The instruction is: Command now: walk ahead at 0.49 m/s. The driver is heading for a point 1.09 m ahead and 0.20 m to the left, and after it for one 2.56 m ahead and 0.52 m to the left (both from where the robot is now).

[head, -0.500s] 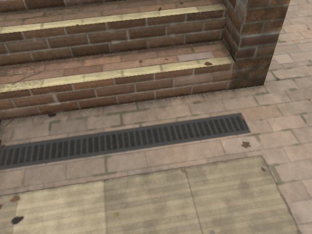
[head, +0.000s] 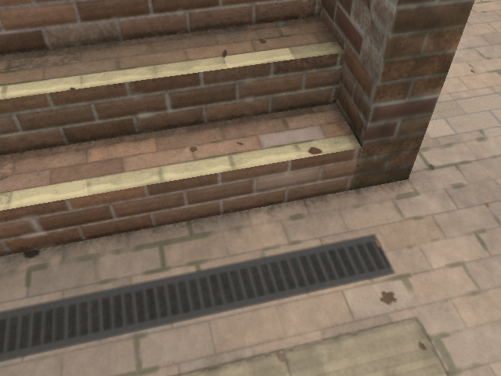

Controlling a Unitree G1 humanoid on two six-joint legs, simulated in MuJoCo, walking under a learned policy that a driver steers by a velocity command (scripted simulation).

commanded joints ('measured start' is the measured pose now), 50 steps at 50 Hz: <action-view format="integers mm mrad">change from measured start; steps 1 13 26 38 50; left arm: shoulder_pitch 33 -76 -96 -74 -145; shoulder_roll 44 100 132 187 118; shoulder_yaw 13 33 40 72 64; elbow -43 -94 -85 -48 -117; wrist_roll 12 17 41 -16 14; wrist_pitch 4 -40 10 85 85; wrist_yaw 7 -38 14 29 35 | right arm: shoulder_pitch -40 75 13 -96 -136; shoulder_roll -133 -163 -82 -117 -212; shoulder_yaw -21 -28 -55 -88 -91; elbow -55 -11 -166 -284 -360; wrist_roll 2 23 17 15 16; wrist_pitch -17 44 138 154 102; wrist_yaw -20 -48 -75 -24 -73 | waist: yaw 47 58 -8 4 39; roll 75 116 -71 -45 149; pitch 55 -21 -77 -85 -130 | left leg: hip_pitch -104 150 -367 -115 82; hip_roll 280 263 183 108 300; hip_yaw -208 -185 -98 22 -365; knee -203 152 771 191 66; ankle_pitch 73 463 -172 -38 354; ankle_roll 171 44 -136 -25 142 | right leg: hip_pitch -21 296 400 510 5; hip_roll -42 116 -192 -195 114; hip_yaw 2 -73 -73 -186 9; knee -144 -701 -911 -695 -120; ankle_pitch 160 239 390 157 -125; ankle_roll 27 -25 -207 -63 101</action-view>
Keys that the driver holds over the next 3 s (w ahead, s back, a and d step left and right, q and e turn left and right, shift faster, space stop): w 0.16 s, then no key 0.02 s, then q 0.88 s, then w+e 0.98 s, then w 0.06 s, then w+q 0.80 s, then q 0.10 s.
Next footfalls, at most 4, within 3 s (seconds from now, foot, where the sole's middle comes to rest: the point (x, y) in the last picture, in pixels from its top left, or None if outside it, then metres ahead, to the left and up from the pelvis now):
0.28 right None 0.34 -0.16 -0.78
0.78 left None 0.27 0.08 -0.78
1.30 right None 0.37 -0.12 -0.78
1.72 left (173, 368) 0.55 0.21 -0.78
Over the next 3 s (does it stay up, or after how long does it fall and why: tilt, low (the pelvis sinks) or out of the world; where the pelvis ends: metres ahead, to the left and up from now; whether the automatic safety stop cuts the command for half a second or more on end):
stays up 0.89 0.11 0.00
